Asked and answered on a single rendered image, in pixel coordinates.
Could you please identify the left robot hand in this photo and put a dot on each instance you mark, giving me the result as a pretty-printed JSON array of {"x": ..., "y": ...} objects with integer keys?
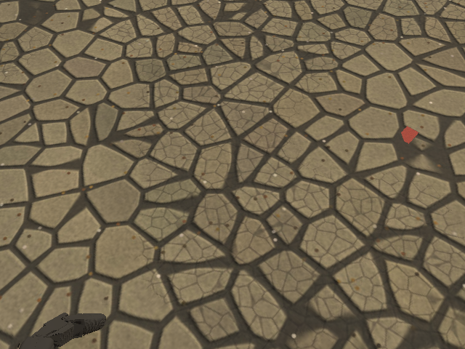
[{"x": 63, "y": 328}]

